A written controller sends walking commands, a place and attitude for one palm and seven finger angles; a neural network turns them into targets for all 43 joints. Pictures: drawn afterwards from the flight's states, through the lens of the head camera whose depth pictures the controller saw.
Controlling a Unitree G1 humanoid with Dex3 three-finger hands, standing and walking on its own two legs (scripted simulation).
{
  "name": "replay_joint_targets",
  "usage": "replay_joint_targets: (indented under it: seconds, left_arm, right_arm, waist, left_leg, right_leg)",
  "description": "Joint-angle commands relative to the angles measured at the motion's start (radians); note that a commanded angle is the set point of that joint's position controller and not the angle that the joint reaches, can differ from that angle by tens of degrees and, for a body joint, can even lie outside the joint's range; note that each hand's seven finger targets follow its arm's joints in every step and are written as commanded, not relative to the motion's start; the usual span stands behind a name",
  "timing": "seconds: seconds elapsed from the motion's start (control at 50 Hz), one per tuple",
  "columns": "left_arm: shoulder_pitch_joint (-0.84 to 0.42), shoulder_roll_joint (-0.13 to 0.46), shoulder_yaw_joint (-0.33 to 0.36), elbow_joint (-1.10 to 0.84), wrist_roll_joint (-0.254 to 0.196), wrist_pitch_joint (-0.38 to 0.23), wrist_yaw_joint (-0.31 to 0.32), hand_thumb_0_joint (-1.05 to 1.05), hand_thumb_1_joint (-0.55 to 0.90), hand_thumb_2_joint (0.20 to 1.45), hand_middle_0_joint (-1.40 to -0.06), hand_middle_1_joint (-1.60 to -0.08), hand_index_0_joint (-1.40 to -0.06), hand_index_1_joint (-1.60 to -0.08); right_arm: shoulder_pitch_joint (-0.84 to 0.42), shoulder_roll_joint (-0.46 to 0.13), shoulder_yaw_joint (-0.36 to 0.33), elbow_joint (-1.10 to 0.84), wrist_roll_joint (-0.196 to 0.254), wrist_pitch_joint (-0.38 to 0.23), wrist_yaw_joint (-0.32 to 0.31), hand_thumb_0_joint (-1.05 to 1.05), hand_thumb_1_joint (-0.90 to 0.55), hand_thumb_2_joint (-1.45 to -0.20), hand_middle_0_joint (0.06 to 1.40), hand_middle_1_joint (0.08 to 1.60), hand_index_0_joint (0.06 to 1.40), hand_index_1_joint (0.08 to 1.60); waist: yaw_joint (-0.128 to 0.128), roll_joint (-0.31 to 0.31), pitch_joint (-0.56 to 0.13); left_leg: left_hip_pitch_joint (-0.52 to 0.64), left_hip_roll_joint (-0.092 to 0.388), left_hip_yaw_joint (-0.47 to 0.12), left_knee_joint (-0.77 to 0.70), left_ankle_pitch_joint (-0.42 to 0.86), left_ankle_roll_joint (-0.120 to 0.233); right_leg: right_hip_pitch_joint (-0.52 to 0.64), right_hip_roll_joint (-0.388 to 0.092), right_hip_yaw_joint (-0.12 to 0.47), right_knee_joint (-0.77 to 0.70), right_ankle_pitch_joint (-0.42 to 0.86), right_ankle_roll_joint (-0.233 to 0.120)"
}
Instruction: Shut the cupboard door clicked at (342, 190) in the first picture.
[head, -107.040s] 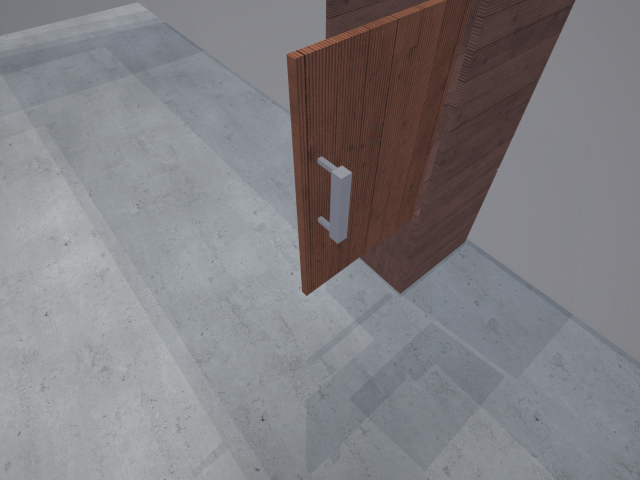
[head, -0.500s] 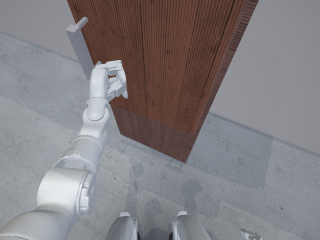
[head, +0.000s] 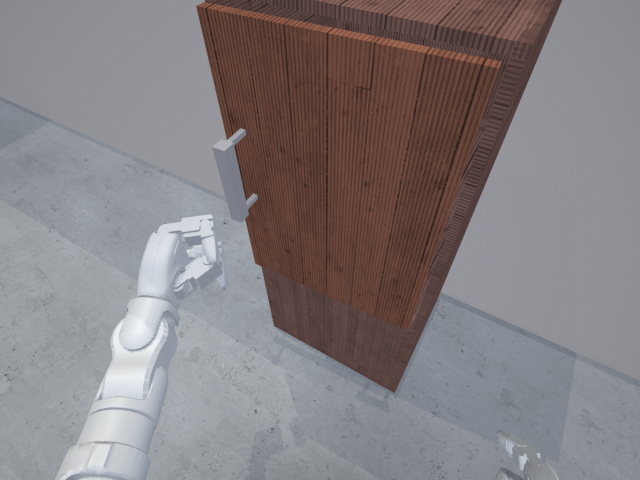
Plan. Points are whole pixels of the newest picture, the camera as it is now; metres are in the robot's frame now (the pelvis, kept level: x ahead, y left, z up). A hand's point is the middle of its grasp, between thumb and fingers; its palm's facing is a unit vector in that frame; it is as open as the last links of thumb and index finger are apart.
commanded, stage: draw the hand back to the body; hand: left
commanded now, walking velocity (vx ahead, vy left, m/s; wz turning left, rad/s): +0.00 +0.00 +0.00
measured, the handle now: (239, 176) +0.61 +0.17 +0.01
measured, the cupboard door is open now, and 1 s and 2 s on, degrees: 3 3 3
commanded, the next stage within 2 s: step back with the hand held close in 1.08 s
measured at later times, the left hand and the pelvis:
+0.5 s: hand (61, 314) +0.24 +0.25 +0.16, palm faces +0.31 -0.90 -0.32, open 4.6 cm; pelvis +0.02 +0.02 +0.04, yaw +1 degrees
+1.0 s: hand out of the picture +0.19 +0.28 +0.19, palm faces +0.47 -0.80 -0.37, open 7.3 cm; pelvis +0.01 +0.01 +0.04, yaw +1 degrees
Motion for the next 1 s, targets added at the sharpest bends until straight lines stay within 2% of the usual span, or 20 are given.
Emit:
replay_joint_targets:
  seconds: [0.0,0.04,0.06,0.16,0.22,0.32,0.34,0.46,0.56,0.6,0.62,0.64,0.68,0.7,0.76,0.82,0.86,0.9,0.94,0.98]
  left_arm:
    - [-0.171,0.206,0.024,-0.42,0.061,0.008,0.056,0.0,0.9,0.9,-1.135,-1.32,-1.135,-1.32]
    - [-0.082,0.187,0.034,-0.462,0.069,0.067,0.114,0.0,0.9,0.9,-1.08,-1.26,-1.08,-1.26]
    - [-0.068,0.189,0.03,-0.514,0.077,0.082,0.13,0.0,0.9,0.9,-1.053,-1.23,-1.053,-1.23]
    - [0.042,0.196,0.044,-0.617,0.101,0.155,0.178,0.0,0.9,0.9,-0.915,-1.08,-0.915,-1.08]
    - [0.085,0.2,0.056,-0.684,0.111,0.181,0.195,0.0,0.9,0.9,-0.832,-0.99,-0.832,-0.99]
    - [0.221,0.216,0.095,-0.788,0.113,0.207,0.21,0.0,0.9,0.9,-0.695,-0.84,-0.695,-0.84]
    - [0.253,0.235,0.12,-0.793,0.112,0.209,0.212,0.0,0.9,0.9,-0.668,-0.81,-0.668,-0.81]
    - [0.407,0.29,0.231,-0.93,0.112,0.206,0.227,0.0,0.9,0.9,-0.502,-0.63,-0.502,-0.63]
    - [0.521,0.316,0.304,-0.994,0.112,0.198,0.235,0.0,0.9,0.9,-0.365,-0.48,-0.365,-0.48]
    - [0.568,0.328,0.337,-1.004,0.113,0.193,0.24,0.0,0.9,0.9,-0.31,-0.42,-0.31,-0.42]
    - [0.58,0.333,0.351,-1.011,0.112,0.192,0.241,0.0,0.9,0.9,-0.282,-0.39,-0.282,-0.39]
    - [0.612,0.357,0.386,-0.998,0.11,0.192,0.244,0.0,0.9,0.9,-0.255,-0.36,-0.255,-0.36]
    - [0.623,0.365,0.41,-1.017,0.108,0.183,0.247,0.0,0.9,0.9,-0.2,-0.3,-0.2,-0.3]
    - [0.614,0.318,0.364,-0.996,0.111,0.182,0.243,0.0,0.9,0.9,-0.2,-0.3,-0.2,-0.3]
    - [0.57,0.285,0.322,-0.955,0.116,0.186,0.243,0.0,0.9,0.9,-0.2,-0.3,-0.2,-0.3]
    - [0.535,0.301,0.33,-0.947,0.121,0.177,0.252,0.0,0.9,0.9,-0.2,-0.3,-0.2,-0.3]
    - [0.528,0.32,0.343,-0.986,0.123,0.168,0.254,0.0,0.9,0.9,-0.2,-0.3,-0.2,-0.3]
    - [0.538,0.331,0.351,-1.017,0.124,0.158,0.258,0.0,0.9,0.9,-0.2,-0.3,-0.2,-0.3]
    - [0.547,0.363,0.379,-1.034,0.126,0.154,0.261,0.0,0.9,0.9,-0.2,-0.3,-0.2,-0.3]
    - [0.559,0.353,0.378,-1.036,0.125,0.15,0.262,0.0,0.9,0.9,-0.2,-0.3,-0.2,-0.3]
  right_arm:
    - [-0.127,-0.058,-0.018,-0.184,0.004,-0.024,-0.023,0.0,-0.9,-0.9,0.2,0.3,0.2,0.3]
    - [-0.143,-0.058,-0.012,-0.195,0.0,-0.007,-0.048,0.0,-0.9,-0.9,0.2,0.3,0.2,0.3]
    - [-0.154,-0.057,-0.008,-0.193,0.001,-0.004,-0.052,0.0,-0.9,-0.9,0.2,0.3,0.2,0.3]
    - [-0.187,-0.047,0.014,-0.184,-0.008,0.001,-0.072,0.0,-0.9,-0.9,0.2,0.3,0.2,0.3]
    - [-0.201,-0.043,0.024,-0.176,-0.014,-0.006,-0.073,0.0,-0.9,-0.9,0.2,0.3,0.2,0.3]
    - [-0.216,-0.042,0.035,-0.168,-0.028,-0.026,-0.067,0.0,-0.9,-0.9,0.2,0.3,0.2,0.3]
    - [-0.217,-0.05,0.033,-0.16,-0.032,-0.033,-0.066,0.0,-0.9,-0.9,0.2,0.3,0.2,0.3]
    - [-0.226,-0.042,0.03,-0.153,-0.042,-0.055,-0.055,0.0,-0.9,-0.9,0.2,0.3,0.2,0.3]
    - [-0.23,-0.042,0.022,-0.141,-0.041,-0.077,-0.046,0.0,-0.9,-0.9,0.2,0.3,0.2,0.3]
    - [-0.227,-0.043,0.016,-0.136,-0.041,-0.085,-0.046,0.0,-0.9,-0.9,0.2,0.3,0.2,0.3]
    - [-0.227,-0.045,0.014,-0.136,-0.039,-0.088,-0.045,0.0,-0.9,-0.9,0.2,0.3,0.2,0.3]
    - [-0.227,-0.05,0.01,-0.132,-0.042,-0.095,-0.048,0.0,-0.9,-0.9,0.2,0.3,0.2,0.3]
    - [-0.226,-0.047,0.007,-0.133,-0.038,-0.099,-0.049,0.0,-0.9,-0.9,0.2,0.3,0.2,0.3]
    - [-0.225,-0.049,0.007,-0.127,-0.037,-0.102,-0.049,0.0,-0.9,-0.9,0.2,0.3,0.2,0.3]
    - [-0.218,-0.064,0.0,-0.115,-0.038,-0.11,-0.052,0.0,-0.9,-0.9,0.2,0.3,0.2,0.3]
    - [-0.218,-0.067,-0.004,-0.112,-0.041,-0.119,-0.06,0.0,-0.9,-0.9,0.2,0.3,0.2,0.3]
    - [-0.221,-0.065,-0.005,-0.111,-0.043,-0.127,-0.063,0.0,-0.9,-0.9,0.2,0.3,0.2,0.3]
    - [-0.229,-0.057,-0.001,-0.111,-0.045,-0.135,-0.063,0.0,-0.9,-0.9,0.2,0.3,0.2,0.3]
    - [-0.23,-0.057,0.003,-0.104,-0.047,-0.144,-0.064,0.0,-0.9,-0.9,0.2,0.3,0.2,0.3]
    - [-0.236,-0.047,0.006,-0.104,-0.046,-0.148,-0.065,0.0,-0.9,-0.9,0.2,0.3,0.2,0.3]
  waist:
    - [0.034,-0.04,-0.24]
    - [0.029,-0.094,-0.17]
    - [0.027,-0.055,-0.168]
    - [0.033,-0.043,-0.09]
    - [0.035,0.009,-0.067]
    - [0.052,0.021,-0.04]
    - [0.057,0.001,-0.036]
    - [0.078,0.021,-0.057]
    - [0.085,0.062,-0.011]
    - [0.089,0.031,0.0]
    - [0.091,0.049,0.011]
    - [0.098,0.024,0.019]
    - [0.098,0.031,0.036]
    - [0.086,0.016,0.058]
    - [0.07,0.005,0.109]
    - [0.075,-0.025,0.09]
    - [0.083,0.005,0.031]
    - [0.091,0.031,0.016]
    - [0.097,0.06,0.025]
    - [0.096,0.069,0.041]
  left_leg:
    - [0.245,-0.018,-0.003,-0.179,0.192,0.027]
    - [0.248,-0.013,-0.005,-0.214,0.19,0.031]
    - [0.277,-0.01,-0.008,-0.231,0.197,0.031]
    - [0.384,0.0,-0.021,-0.316,0.247,0.031]
    - [0.44,0.005,-0.031,-0.36,0.244,0.025]
    - [0.486,0.011,-0.042,-0.416,0.301,0.017]
    - [0.482,0.014,-0.048,-0.428,0.309,0.015]
    - [0.5,0.016,-0.042,-0.444,0.39,0.008]
    - [0.485,0.017,-0.036,-0.451,0.384,0.001]
    - [0.478,0.02,-0.038,-0.451,0.394,0.0]
    - [0.474,0.02,-0.038,-0.454,0.386,-0.002]
    - [0.465,0.019,-0.034,-0.453,0.388,0.0]
    - [0.456,0.02,-0.034,-0.461,0.343,-0.002]
    - [0.459,0.02,-0.035,-0.466,0.316,0.001]
    - [0.452,0.018,-0.033,-0.477,0.241,0.009]
    - [0.458,0.011,-0.032,-0.48,0.198,0.019]
    - [0.482,0.009,-0.029,-0.474,0.229,0.021]
    - [0.484,0.005,-0.027,-0.47,0.239,0.02]
    - [0.469,0.004,-0.029,-0.47,0.239,0.015]
    - [0.468,0.004,-0.023,-0.468,0.246,0.013]
  right_leg:
    - [0.177,-0.039,0.065,-0.21,0.293,0.02]
    - [0.196,-0.042,0.058,-0.252,0.286,0.03]
    - [0.213,-0.043,0.05,-0.256,0.285,0.026]
    - [0.263,-0.034,0.019,-0.319,0.311,0.017]
    - [0.284,-0.03,0.012,-0.36,0.291,0.013]
    - [0.347,-0.027,0.001,-0.402,0.328,0.011]
    - [0.364,-0.025,-0.001,-0.414,0.33,0.01]
    - [0.436,-0.034,-0.005,-0.424,0.382,0.01]
    - [0.433,-0.034,-0.006,-0.439,0.365,0.011]
    - [0.431,-0.029,-0.013,-0.436,0.368,0.011]
    - [0.425,-0.029,-0.011,-0.439,0.357,0.012]
    - [0.43,-0.027,-0.011,-0.449,0.368,0.012]
    - [0.42,-0.029,-0.011,-0.447,0.327,0.012]
    - [0.397,-0.028,-0.01,-0.452,0.301,0.014]
    - [0.36,-0.033,-0.003,-0.472,0.244,0.019]
    - [0.361,-0.035,0.0,-0.473,0.21,0.022]
    - [0.395,-0.039,0.006,-0.467,0.233,0.018]
    - [0.406,-0.039,0.007,-0.465,0.24,0.016]
    - [0.415,-0.037,0.009,-0.472,0.243,0.013]
    - [0.408,-0.04,0.009,-0.472,0.249,0.013]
